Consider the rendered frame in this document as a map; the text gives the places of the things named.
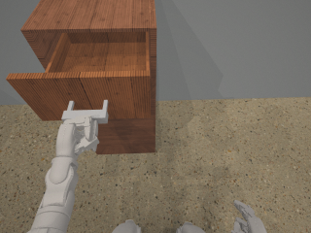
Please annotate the left robot hand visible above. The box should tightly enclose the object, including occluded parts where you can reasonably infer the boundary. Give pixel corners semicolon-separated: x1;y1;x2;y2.
55;115;100;161

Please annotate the cabinet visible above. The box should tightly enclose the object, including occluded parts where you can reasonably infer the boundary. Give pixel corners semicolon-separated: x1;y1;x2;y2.
20;0;157;155

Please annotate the left robot thigh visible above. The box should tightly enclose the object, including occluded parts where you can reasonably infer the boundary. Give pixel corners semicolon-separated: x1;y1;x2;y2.
112;222;141;233

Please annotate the drawer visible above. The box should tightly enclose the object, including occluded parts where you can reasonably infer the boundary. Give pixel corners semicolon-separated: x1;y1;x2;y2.
6;31;151;121

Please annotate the right robot hand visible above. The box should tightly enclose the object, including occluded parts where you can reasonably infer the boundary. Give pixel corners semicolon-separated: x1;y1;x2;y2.
231;200;267;233

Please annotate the handle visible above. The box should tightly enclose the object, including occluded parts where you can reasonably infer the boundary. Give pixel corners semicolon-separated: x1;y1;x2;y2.
61;100;109;124

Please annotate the robot left forearm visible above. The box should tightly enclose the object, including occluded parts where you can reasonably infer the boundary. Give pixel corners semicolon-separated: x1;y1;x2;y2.
27;155;79;233

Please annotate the right robot shin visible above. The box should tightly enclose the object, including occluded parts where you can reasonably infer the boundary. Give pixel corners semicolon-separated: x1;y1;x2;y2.
183;221;192;226

